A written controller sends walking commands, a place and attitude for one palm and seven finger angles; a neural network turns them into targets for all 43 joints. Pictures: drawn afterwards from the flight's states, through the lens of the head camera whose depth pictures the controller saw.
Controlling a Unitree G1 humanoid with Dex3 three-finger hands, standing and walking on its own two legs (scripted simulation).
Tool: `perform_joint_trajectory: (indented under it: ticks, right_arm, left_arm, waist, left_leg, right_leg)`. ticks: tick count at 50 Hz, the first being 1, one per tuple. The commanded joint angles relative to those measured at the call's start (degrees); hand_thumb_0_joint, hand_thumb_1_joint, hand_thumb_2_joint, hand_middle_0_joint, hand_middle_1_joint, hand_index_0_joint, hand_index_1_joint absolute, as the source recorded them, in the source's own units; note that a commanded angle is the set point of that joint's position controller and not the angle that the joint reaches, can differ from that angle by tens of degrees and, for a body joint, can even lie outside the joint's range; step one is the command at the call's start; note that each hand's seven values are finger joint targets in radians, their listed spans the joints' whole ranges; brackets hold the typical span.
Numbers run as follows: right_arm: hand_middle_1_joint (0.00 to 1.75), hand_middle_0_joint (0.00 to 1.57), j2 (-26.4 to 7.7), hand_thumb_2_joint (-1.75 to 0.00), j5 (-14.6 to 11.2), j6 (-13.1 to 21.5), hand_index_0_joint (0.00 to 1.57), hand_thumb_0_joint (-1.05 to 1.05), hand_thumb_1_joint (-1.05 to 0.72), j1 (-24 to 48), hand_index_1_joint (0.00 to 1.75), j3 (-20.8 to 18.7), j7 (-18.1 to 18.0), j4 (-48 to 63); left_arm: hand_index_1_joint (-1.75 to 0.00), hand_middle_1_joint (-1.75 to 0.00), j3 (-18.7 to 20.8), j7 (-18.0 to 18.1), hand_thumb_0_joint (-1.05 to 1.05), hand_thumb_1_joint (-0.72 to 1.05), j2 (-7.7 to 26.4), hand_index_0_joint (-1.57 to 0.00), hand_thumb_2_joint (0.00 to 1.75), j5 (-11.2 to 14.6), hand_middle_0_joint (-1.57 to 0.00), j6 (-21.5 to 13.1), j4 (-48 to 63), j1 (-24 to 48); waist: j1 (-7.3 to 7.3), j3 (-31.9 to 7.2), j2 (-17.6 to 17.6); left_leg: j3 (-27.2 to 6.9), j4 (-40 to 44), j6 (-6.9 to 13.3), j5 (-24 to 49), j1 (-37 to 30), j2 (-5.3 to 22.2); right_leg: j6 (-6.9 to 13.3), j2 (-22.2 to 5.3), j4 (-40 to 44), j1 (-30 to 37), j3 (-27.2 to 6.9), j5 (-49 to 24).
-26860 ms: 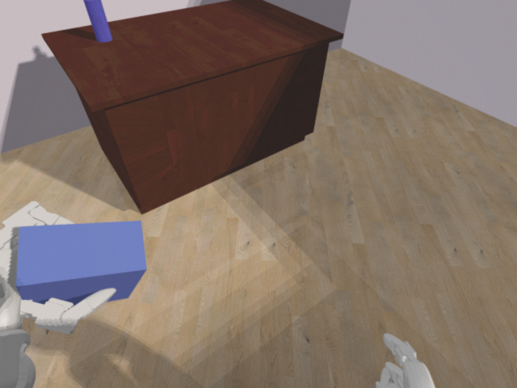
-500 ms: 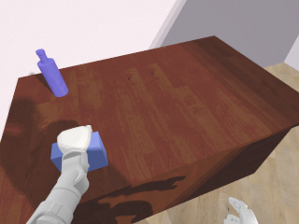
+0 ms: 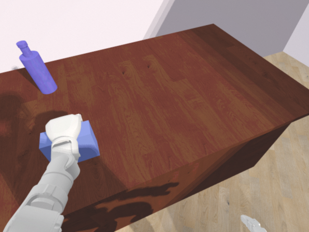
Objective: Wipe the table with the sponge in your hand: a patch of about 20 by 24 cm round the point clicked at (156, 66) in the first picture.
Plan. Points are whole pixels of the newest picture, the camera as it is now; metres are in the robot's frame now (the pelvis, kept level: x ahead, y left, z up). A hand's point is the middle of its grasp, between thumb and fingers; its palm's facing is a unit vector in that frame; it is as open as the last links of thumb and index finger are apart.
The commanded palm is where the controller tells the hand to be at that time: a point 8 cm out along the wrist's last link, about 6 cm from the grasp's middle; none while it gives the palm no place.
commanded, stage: wipe forward along the middle lane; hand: left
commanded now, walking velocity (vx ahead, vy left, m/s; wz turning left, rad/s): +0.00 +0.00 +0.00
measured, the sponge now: (73, 148) +0.35 +0.28 -0.02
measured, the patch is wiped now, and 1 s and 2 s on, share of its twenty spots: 1.00 1.00 1.00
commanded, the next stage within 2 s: slide back across to the first lane in 0.50 s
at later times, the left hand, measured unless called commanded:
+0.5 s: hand (69, 123) +0.42 +0.30 +0.02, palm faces -0.11 -0.01 -0.99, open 9.6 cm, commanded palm +0.40 +0.29 +0.05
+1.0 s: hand (56, 122) +0.42 +0.34 +0.02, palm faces -0.11 -0.02 -0.99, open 9.6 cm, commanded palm +0.39 +0.34 +0.07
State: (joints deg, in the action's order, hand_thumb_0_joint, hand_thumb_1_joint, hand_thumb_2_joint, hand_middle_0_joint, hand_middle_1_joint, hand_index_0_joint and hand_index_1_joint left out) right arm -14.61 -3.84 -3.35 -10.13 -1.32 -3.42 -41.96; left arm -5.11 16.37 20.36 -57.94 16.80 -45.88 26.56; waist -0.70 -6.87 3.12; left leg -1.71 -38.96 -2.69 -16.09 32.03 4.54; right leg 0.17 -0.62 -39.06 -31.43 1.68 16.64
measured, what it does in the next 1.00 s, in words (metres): stands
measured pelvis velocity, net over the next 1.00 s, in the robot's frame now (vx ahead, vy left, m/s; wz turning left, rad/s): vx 0.03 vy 0.03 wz -0.02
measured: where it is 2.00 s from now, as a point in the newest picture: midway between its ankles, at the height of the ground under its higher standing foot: outside the picture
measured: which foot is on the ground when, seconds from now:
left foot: down 0.00-1.00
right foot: down 0.00-1.00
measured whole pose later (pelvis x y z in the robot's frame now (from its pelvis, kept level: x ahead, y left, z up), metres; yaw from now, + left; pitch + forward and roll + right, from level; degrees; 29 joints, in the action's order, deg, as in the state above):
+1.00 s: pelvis +0.03 +0.03 +0.00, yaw -1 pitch +12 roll -2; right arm -14.2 -3.8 -3.5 -13.2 -1.6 -1.4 -42.8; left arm 2.0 15.1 27.8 -59.2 13.3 -54.0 32.8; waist 2.3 -7.0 2.1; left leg -0.3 -38.6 -1.6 -17.9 32.9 4.0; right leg -1.8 -1.2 -35.1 -31.1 0.3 16.2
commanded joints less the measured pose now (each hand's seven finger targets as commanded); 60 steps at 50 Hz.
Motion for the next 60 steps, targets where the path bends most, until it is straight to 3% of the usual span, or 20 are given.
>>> perform_joint_trajectory:
  ticks: [1, 2, 4, 7, 10, 15, 17, 19, 22, 24, 27, 29, 31, 32, 33, 39, 42, 44, 54, 60]
  right_arm:
    - [0.3, 0.2, -7.2, -0.9, 0.2, 2.2, 0.2, 0.0, -0.9, 3.6, 0.3, -2.2, 0.0, 7.0]
    - [0.3, 0.2, -7.5, -0.9, 0.2, 2.2, 0.2, 0.0, -0.9, 3.5, 0.3, -2.3, -0.1, 6.7]
    - [0.3, 0.2, -7.4, -0.9, 0.2, 2.2, 0.2, 0.0, -0.9, 3.1, 0.3, -2.1, -0.3, 6.7]
    - [0.3, 0.2, -7.8, -0.9, 0.2, 2.2, 0.2, 0.0, -0.9, 2.3, 0.3, -2.0, -0.5, 5.7]
    - [0.3, 0.2, -7.4, -0.9, 0.3, 2.2, 0.2, 0.0, -0.9, 1.3, 0.3, -2.1, -0.2, 5.8]
    - [0.3, 0.2, -7.7, -0.9, 0.4, 2.1, 0.2, 0.0, -0.9, -0.6, 0.3, -2.2, 0.0, 5.3]
    - [0.3, 0.2, -8.2, -0.9, 0.5, 2.0, 0.2, 0.0, -0.9, -1.2, 0.3, -2.3, 0.0, 4.8]
    - [0.3, 0.2, -7.9, -0.9, 0.5, 2.0, 0.2, 0.0, -0.9, -1.9, 0.3, -2.5, 0.4, 4.8]
    - [0.3, 0.2, -8.1, -0.9, 0.7, 1.8, 0.2, 0.0, -0.9, -2.4, 0.3, -2.8, 0.8, 4.3]
    - [0.3, 0.2, -8.0, -0.9, 0.6, 1.7, 0.2, 0.0, -0.9, -3.2, 0.3, -2.8, 1.0, 4.1]
    - [0.3, 0.2, -8.6, -0.9, 0.7, 1.7, 0.2, 0.0, -0.9, -3.6, 0.3, -2.8, 0.9, 3.2]
    - [0.3, 0.2, -8.5, -0.9, 0.8, 1.7, 0.2, 0.0, -0.9, -4.6, 0.3, -2.8, 1.1, 3.0]
    - [0.3, 0.2, -8.3, -0.9, 0.8, 1.6, 0.2, 0.0, -0.9, -4.5, 0.3, -2.9, 1.5, 3.3]
    - [0.3, 0.2, -8.5, -0.9, 0.8, 1.6, 0.2, 0.0, -0.9, -4.2, 0.3, -3.2, 1.5, 3.3]
    - [0.3, 0.2, -8.6, -0.9, 0.9, 1.4, 0.2, 0.0, -0.9, -4.7, 0.3, -3.1, 1.5, 3.9]
    - [0.3, 0.2, -8.6, -0.9, 0.4, 1.4, 0.2, 0.0, -0.9, -3.3, 0.3, -2.9, 1.7, 4.7]
    - [0.3, 0.2, -8.8, -0.9, 0.2, 1.6, 0.2, 0.0, -0.9, -2.3, 0.3, -2.9, 1.6, 4.7]
    - [0.3, 0.2, -8.6, -0.9, 0.2, 1.7, 0.2, 0.0, -0.9, -2.6, 0.3, -3.0, 1.7, 5.0]
    - [0.3, 0.2, -9.0, -0.9, 0.2, 2.1, 0.2, 0.0, -0.9, -2.2, 0.3, -3.3, 1.0, 4.9]
    - [0.3, 0.2, -9.1, -0.9, 0.5, 1.6, 0.2, 0.0, -0.9, -2.2, 0.3, -3.8, 1.2, 5.0]
  left_arm:
    - [-1.6, -1.6, 1.8, 1.1, 0.0, 0.1, 10.2, -1.2, 1.3, -2.0, -1.2, 0.5, 1.2, 14.3]
    - [-1.6, -1.6, 4.5, 1.4, 0.0, 0.1, 12.9, -1.2, 1.3, -1.7, -1.2, 0.3, 0.6, 14.3]
    - [-1.6, -1.6, 2.5, 1.3, 0.0, 0.1, 12.2, -1.2, 1.3, -1.9, -1.2, 0.1, 0.4, 17.8]
    - [-1.6, -1.6, 4.8, 1.3, 0.0, 0.1, 16.2, -1.2, 1.3, -2.5, -1.2, -0.1, -2.0, 22.0]
    - [-1.6, -1.6, 2.1, 1.0, 0.0, 0.1, 13.1, -1.2, 1.3, -3.0, -1.2, -0.2, -4.1, 22.0]
    - [-1.6, -1.6, 3.1, 1.0, 0.0, 0.1, 14.9, -1.2, 1.3, -3.0, -1.2, -1.1, -6.0, 24.9]
    - [-1.6, -1.6, 6.3, 1.2, 0.0, 0.1, 18.3, -1.2, 1.3, -3.0, -1.2, -1.4, -6.8, 25.5]
    - [-1.6, -1.6, 3.1, 1.3, 0.0, 0.1, 15.1, -1.2, 1.3, -3.6, -1.2, -1.5, -7.3, 25.9]
    - [-1.6, -1.6, 4.8, 1.4, 0.0, 0.1, 15.9, -1.2, 1.3, -3.3, -1.2, -1.6, -7.7, 26.3]
    - [-1.6, -1.6, 2.2, 1.4, 0.0, 0.1, 13.7, -1.2, 1.3, -3.5, -1.2, -1.3, -8.4, 27.6]
    - [-1.6, -1.6, 5.3, 1.8, 0.0, 0.1, 17.2, -1.2, 1.3, -3.3, -1.2, -1.2, -9.9, 29.5]
    - [-1.6, -1.6, 3.9, 1.8, 0.0, 0.1, 16.8, -1.2, 1.3, -3.9, -1.2, -0.9, -11.0, 30.6]
    - [-1.6, -1.6, 3.1, 1.5, 0.0, 0.1, 14.9, -1.2, 1.3, -3.5, -1.2, -1.0, -10.7, 28.7]
    - [-1.6, -1.6, 7.0, 1.6, 0.0, 0.1, 18.4, -1.2, 1.3, -2.9, -1.2, -1.4, -9.7, 27.0]
    - [-1.6, -1.6, 7.1, 1.4, 0.0, 0.1, 19.6, -1.2, 1.3, -3.0, -1.2, -1.5, -8.7, 25.9]
    - [-1.6, -1.6, 8.3, 1.5, 0.0, 0.1, 22.0, -1.2, 1.3, -3.4, -1.2, -1.2, -5.8, 24.4]
    - [-1.6, -1.6, 11.6, 1.3, 0.0, 0.1, 25.9, -1.2, 1.3, -3.2, -1.2, -1.4, -3.3, 24.3]
    - [-1.6, -1.6, 9.6, 0.6, 0.0, 0.1, 23.9, -1.2, 1.3, -3.6, -1.2, -1.4, -3.3, 21.8]
    - [-1.6, -1.6, 8.6, -2.6, 0.0, 0.1, 23.4, -1.2, 1.3, -4.0, -1.2, -5.7, 0.9, 20.8]
    - [-1.6, -1.6, 11.4, -2.3, 0.0, 0.1, 25.0, -1.2, 1.3, -4.0, -1.2, -7.7, 3.2, 16.5]
  waist:
    - [1.17, -10.3, -7.3]
    - [0.63, -10.5, -7.3]
    - [1.85, -10.3, -7.4]
    - [2.02, -10.1, -5.9]
    - [2.29, -11.4, -4.4]
    - [2.99, -13.0, -5.1]
    - [2.55, -14.4, -5.1]
    - [3.3, -14.0, -3.7]
    - [3.05, -15.8, -3.8]
    - [3.87, -15.0, -3.3]
    - [3.78, -15.0, -4.2]
    - [4.51, -14.9, -3.4]
    - [3.77, -16.1, -3.5]
    - [2.33, -18.5, -3.4]
    - [1.91, -20.3, -2.6]
    - [1.64, -17.0, -2.1]
    - [0.66, -17.9, -1.0]
    - [1.04, -17.3, -0.7]
    - [2.31, -14.2, -0.1]
    - [1.23, -16.1, 0.3]
  left_leg:
    - [3.6, 4.0, 4.0, 1.0, -4.5, -4.8]
    - [3.4, 4.1, 4.0, 1.1, -4.0, -4.8]
    - [3.8, 3.9, 4.2, 0.3, -3.7, -4.8]
    - [3.4, 4.3, 4.1, -0.8, -3.1, -4.8]
    - [3.5, 3.9, 4.1, 0.2, -3.8, -4.7]
    - [3.4, 3.3, 4.2, 1.7, -3.4, -4.5]
    - [3.1, 3.1, 4.1, 3.2, -2.8, -4.4]
    - [3.4, 2.8, 4.1, 3.4, -3.2, -4.3]
    - [3.0, 2.5, 4.1, 5.9, -3.9, -4.1]
    - [3.1, 2.4, 4.1, 5.8, -3.8, -4.1]
    - [2.7, 2.5, 4.2, 5.9, -3.0, -3.8]
    - [2.9, 2.1, 4.2, 5.9, -3.0, -3.9]
    - [3.0, 2.3, 4.2, 6.5, -3.8, -3.8]
    - [3.0, 2.2, 4.3, 8.6, -4.2, -3.8]
    - [3.1, 2.0, 4.3, 9.4, -4.4, -4.2]
    - [3.1, 4.0, 4.4, 8.8, -5.5, -4.2]
    - [2.9, 4.6, 4.5, 10.6, -6.9, -4.2]
    - [3.2, 4.6, 4.5, 11.1, -7.9, -4.3]
    - [2.5, 4.9, 4.7, 12.2, -11.0, -4.2]
    - [2.7, 3.5, 4.6, 17.4, -12.1, -4.3]
  right_leg:
    - [1.4, 1.8, 8.3, 4.0, 0.3, -2.7]
    - [1.5, 1.9, 8.3, 4.6, 0.0, -2.6]
    - [1.1, 1.6, 8.6, 4.1, 0.0, -2.1]
    - [1.3, 1.7, 8.5, 3.0, -0.1, 0.0]
    - [1.4, 1.7, 7.8, 2.2, 0.5, -1.4]
    - [1.3, 1.9, 7.4, 2.5, 0.6, -3.5]
    - [1.5, 2.1, 6.8, 3.4, 0.4, -5.0]
    - [1.5, 2.1, 6.6, 2.0, 0.8, -5.5]
    - [1.8, 2.4, 5.9, 2.5, 0.9, -7.9]
    - [1.7, 2.4, 5.8, 1.2, 1.4, -7.7]
    - [1.9, 2.5, 5.7, 1.1, 1.1, -7.4]
    - [1.8, 2.5, 5.5, 0.3, 1.3, -7.5]
    - [1.8, 2.6, 5.5, 1.2, 1.5, -8.2]
    - [2.0, 2.5, 5.2, 3.9, 1.1, -10.6]
    - [1.9, 2.5, 4.9, 5.6, 1.1, -12.0]
    - [1.7, 2.4, 6.4, 6.6, 1.6, -10.5]
    - [2.0, 2.3, 6.6, 8.6, 1.3, -11.8]
    - [1.9, 2.3, 6.9, 8.7, 1.7, -12.7]
    - [2.3, 2.4, 7.9, 7.0, 2.0, -12.9]
    - [2.6, 2.3, 6.9, 8.8, 1.9, -18.9]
